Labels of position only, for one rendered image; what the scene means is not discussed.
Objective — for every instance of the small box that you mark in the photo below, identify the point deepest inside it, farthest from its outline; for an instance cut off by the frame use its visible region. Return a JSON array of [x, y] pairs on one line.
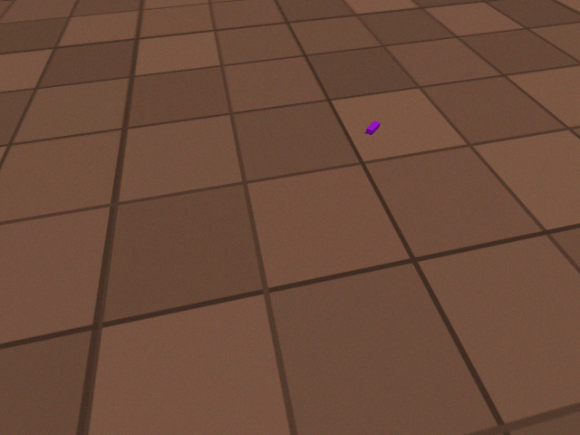
[[373, 128]]

